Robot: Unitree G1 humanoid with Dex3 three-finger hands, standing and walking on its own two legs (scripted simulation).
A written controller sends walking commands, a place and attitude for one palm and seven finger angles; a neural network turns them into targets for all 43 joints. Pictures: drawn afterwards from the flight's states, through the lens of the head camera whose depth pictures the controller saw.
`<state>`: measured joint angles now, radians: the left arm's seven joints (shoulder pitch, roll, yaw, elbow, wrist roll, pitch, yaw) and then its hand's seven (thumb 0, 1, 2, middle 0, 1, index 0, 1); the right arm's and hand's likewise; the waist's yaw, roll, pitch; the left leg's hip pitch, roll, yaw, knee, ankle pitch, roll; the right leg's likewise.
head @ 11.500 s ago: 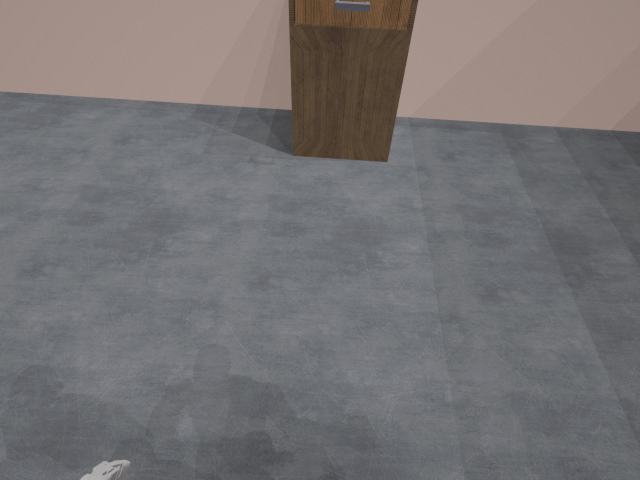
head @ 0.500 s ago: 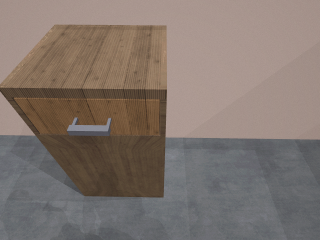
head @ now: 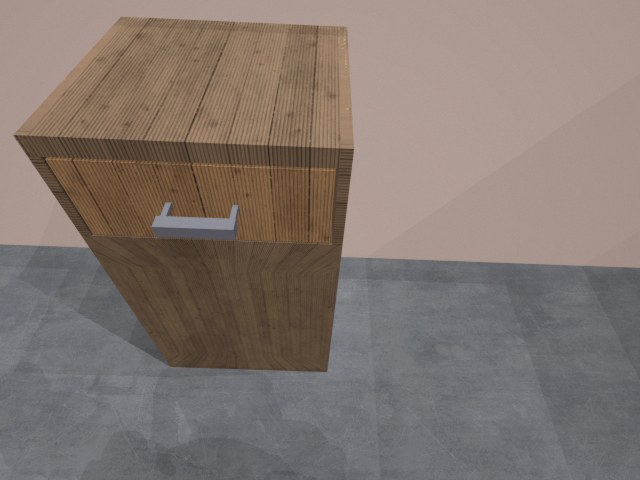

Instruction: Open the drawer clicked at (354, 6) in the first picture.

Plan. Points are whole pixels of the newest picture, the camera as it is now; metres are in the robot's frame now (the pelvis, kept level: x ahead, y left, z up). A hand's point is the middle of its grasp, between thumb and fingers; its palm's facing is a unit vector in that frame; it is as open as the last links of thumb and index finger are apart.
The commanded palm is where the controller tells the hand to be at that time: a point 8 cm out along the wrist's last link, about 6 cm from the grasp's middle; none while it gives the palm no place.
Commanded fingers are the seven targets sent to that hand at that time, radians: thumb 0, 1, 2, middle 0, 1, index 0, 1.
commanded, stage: come to a stop and stand still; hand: left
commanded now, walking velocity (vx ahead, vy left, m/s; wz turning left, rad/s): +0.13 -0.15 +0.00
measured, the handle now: (198, 218) +0.51 +0.24 -0.01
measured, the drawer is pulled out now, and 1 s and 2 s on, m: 0.00 0.00 0.00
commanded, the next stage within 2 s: look again from close up in 0.90 s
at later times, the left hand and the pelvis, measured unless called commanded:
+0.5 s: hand out of the picture +0.02 +0.13 -0.18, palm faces +0.01 -0.98 -0.19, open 7.3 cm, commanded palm none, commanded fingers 0.00 0.90 0.90 -0.20 -0.30 -0.20 -0.30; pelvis +0.03 -0.03 +0.00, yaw -1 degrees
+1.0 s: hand out of the picture +0.04 +0.15 -0.17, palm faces +0.01 -0.98 -0.21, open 7.4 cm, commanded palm none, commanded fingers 0.00 0.90 0.90 -0.20 -0.30 -0.20 -0.30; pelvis +0.04 -0.02 +0.01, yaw -1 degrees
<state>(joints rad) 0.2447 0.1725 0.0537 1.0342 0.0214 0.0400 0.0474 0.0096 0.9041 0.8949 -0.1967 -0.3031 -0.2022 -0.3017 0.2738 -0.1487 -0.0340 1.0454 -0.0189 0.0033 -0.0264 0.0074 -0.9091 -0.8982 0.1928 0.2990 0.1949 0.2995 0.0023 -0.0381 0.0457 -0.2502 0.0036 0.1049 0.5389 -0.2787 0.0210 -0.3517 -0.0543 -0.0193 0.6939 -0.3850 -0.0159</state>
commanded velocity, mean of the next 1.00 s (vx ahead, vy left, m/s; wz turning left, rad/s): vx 0.01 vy -0.02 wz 0.00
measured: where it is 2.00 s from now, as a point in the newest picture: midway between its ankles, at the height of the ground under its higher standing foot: outside the picture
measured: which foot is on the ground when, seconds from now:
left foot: down 0.00-1.00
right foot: up 0.00-0.20, down 0.22-1.00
